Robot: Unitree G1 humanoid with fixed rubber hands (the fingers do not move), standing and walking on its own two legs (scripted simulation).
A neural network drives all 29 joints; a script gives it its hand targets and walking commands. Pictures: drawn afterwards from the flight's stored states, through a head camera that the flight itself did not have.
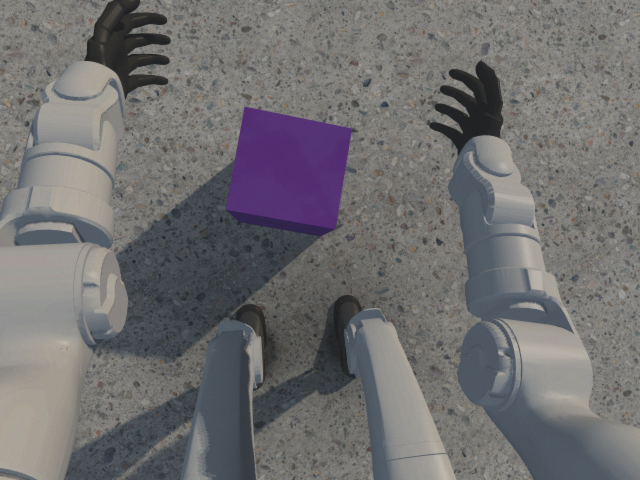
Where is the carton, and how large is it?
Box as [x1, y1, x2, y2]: [226, 107, 351, 235]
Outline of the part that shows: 244,107 226,210 237,220 247,223 316,235 322,235 334,229 351,128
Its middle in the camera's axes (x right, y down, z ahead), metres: -0.07 -0.13 +0.86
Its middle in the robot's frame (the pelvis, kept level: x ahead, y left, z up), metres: +0.52 -0.01 -0.53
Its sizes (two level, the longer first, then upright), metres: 0.210 0.200 0.250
